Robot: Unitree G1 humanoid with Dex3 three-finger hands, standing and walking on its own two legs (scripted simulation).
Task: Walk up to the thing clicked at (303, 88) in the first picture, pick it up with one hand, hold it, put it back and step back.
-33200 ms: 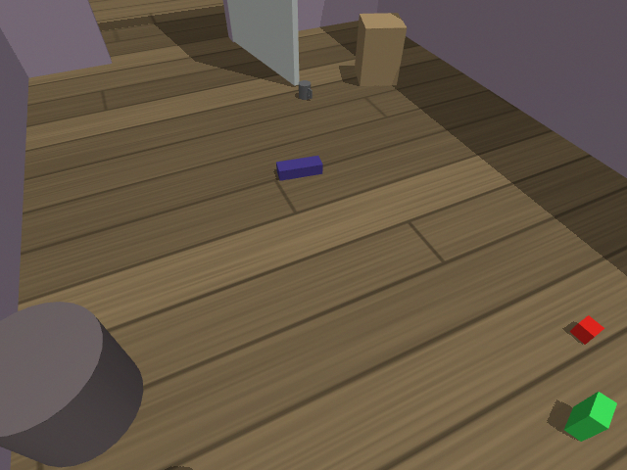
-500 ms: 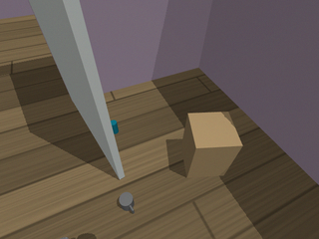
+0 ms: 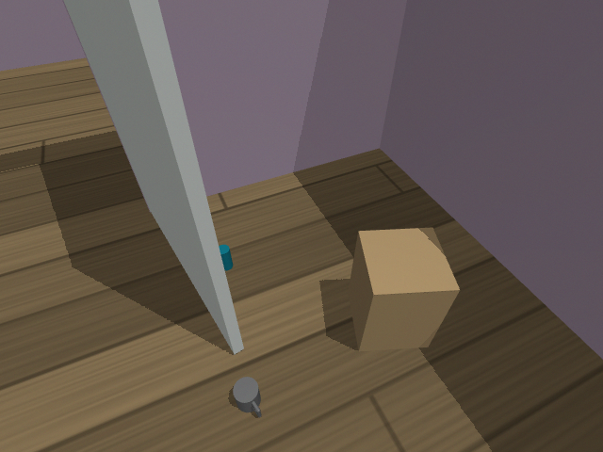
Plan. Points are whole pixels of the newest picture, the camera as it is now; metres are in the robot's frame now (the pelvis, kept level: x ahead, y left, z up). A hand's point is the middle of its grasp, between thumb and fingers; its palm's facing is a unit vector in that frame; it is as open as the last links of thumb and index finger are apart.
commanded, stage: stand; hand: left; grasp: from above
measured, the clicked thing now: (250, 399) +0.44 +0.18 -0.73
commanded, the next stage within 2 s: step back in 1.66 s
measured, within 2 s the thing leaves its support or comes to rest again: neither
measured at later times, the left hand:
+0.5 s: hand out of the picture +0.07 +0.22 -0.16, palm faces +0.00 -0.95 -0.33, open 7.4 cm
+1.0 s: hand out of the picture +0.09 +0.22 -0.15, palm faces -0.01 -0.94 -0.33, open 7.4 cm
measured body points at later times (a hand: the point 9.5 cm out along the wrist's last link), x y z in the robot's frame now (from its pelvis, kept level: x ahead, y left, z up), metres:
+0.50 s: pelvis +0.01 -0.02 +0.00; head +0.02 -0.02 +0.45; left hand +0.07 +0.27 -0.13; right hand +0.07 -0.31 -0.14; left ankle +0.03 +0.12 -0.74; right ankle +0.01 -0.15 -0.74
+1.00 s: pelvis +0.02 -0.02 +0.01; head +0.03 -0.03 +0.46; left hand +0.09 +0.27 -0.13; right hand +0.10 -0.31 -0.13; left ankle +0.03 +0.12 -0.74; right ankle +0.01 -0.15 -0.74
